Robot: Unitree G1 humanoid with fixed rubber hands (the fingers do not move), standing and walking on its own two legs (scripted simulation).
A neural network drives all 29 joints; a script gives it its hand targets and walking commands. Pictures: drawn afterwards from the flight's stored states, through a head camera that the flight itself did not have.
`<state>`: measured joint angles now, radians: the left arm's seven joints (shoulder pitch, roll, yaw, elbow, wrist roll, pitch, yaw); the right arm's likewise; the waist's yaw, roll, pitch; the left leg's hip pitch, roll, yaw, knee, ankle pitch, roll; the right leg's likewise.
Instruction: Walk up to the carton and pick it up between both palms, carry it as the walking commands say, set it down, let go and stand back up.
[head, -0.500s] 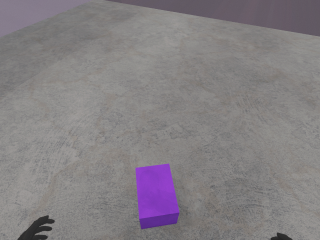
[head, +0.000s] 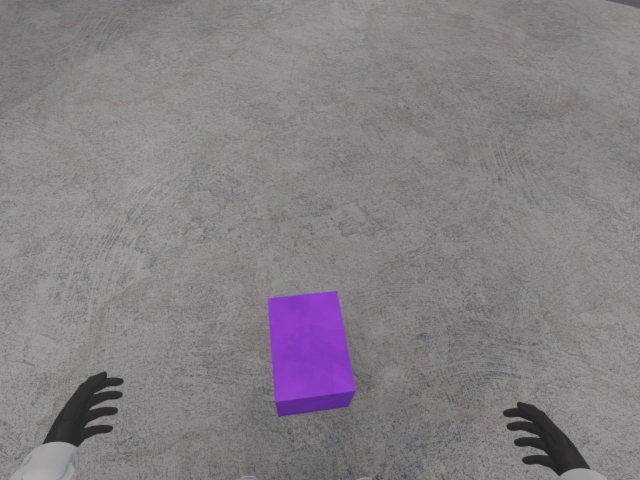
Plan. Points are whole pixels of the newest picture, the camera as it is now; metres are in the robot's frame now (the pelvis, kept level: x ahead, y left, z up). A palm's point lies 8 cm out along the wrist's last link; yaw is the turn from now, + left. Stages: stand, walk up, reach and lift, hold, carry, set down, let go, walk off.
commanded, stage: reach and lift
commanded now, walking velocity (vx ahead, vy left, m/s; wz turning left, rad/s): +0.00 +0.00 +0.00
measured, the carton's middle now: (308, 353) +0.50 +0.01 -0.66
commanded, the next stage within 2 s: none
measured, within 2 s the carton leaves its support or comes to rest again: neither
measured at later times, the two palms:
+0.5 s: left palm (136, 374) +0.28 +0.26 -0.11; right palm (488, 369) +0.30 -0.26 -0.12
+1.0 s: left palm (185, 317) +0.39 +0.23 -0.17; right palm (423, 307) +0.42 -0.19 -0.17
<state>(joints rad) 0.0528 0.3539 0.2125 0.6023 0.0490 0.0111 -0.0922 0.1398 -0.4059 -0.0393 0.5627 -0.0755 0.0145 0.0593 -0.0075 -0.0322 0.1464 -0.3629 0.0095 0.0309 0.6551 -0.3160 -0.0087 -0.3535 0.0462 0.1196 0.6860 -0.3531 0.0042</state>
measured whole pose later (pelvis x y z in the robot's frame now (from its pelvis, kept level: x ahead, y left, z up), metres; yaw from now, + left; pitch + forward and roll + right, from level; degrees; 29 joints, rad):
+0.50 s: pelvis +0.00 -0.01 -0.02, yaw +1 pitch +18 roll +2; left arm -0.25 0.27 0.19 0.65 0.02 0.00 0.02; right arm -0.27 -0.34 -0.04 0.61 -0.04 0.02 0.01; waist -0.01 0.00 0.11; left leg -0.77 0.00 0.03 0.80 -0.32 -0.01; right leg -0.76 0.04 0.12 0.85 -0.39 0.01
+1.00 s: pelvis -0.06 +0.00 -0.07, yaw +2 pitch +32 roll +2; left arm -0.93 0.21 0.33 0.78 0.01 0.18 0.07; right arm -0.96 -0.33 -0.11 0.84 0.00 0.18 0.02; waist 0.01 -0.02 0.10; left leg -1.25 -0.01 0.03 0.96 -0.28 -0.01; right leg -1.24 0.05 0.11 1.02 -0.34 0.03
